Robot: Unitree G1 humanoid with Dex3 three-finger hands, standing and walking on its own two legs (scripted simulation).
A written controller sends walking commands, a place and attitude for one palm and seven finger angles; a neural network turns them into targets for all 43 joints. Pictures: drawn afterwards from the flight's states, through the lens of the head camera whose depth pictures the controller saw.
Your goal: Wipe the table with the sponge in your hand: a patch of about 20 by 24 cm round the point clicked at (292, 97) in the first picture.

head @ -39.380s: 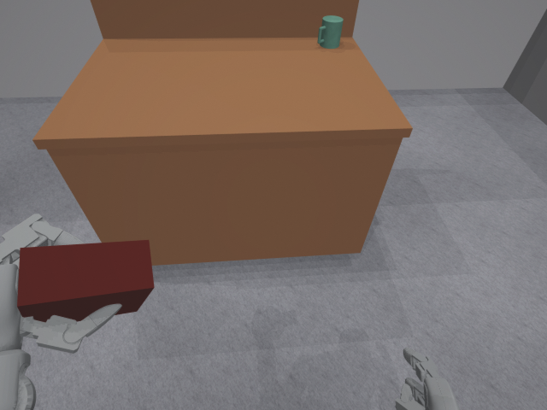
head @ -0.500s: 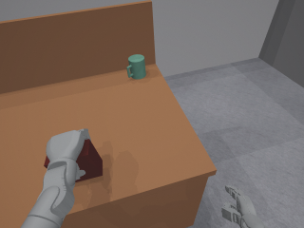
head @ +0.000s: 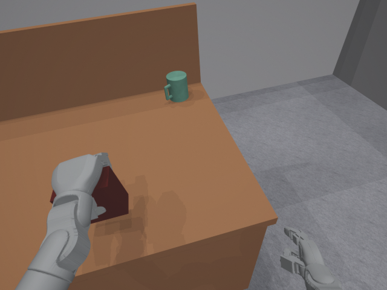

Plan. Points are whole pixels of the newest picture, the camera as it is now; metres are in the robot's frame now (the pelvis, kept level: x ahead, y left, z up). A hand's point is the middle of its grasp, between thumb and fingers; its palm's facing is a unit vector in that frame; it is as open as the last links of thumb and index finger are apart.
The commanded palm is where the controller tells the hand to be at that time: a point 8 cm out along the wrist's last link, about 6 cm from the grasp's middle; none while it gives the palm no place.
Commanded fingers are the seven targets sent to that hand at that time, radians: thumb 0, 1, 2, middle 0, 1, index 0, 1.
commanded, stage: lift the sponge slowly off the table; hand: left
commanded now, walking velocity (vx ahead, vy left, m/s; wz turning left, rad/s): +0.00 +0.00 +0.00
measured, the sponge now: (97, 201) +0.27 +0.26 +0.05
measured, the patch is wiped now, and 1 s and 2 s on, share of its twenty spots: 0.95 0.95 0.95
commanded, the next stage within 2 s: bring the sponge back beside the body in 0.86 s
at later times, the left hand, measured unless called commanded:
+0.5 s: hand (89, 181) +0.27 +0.25 +0.12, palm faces +0.09 -0.11 -0.99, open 9.3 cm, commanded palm +0.23 +0.25 +0.19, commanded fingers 0.00 0.10 1.30 -1.20 -1.60 -1.20 -1.60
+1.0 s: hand (90, 176) +0.27 +0.25 +0.13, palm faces +0.03 -0.12 -0.99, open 9.3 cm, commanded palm +0.24 +0.25 +0.21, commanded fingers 0.00 0.10 1.30 -1.20 -1.60 -1.20 -1.60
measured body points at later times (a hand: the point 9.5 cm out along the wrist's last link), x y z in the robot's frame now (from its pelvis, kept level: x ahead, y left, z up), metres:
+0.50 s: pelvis -0.01 -0.01 +0.00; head -0.04 -0.06 +0.45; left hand +0.26 +0.25 +0.18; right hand +0.25 -0.20 -0.07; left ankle +0.00 +0.11 -0.74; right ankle -0.02 -0.10 -0.74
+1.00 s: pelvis -0.01 -0.01 +0.00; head -0.03 -0.07 +0.45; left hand +0.27 +0.25 +0.18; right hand +0.24 -0.22 -0.09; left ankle +0.00 +0.11 -0.74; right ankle -0.02 -0.10 -0.74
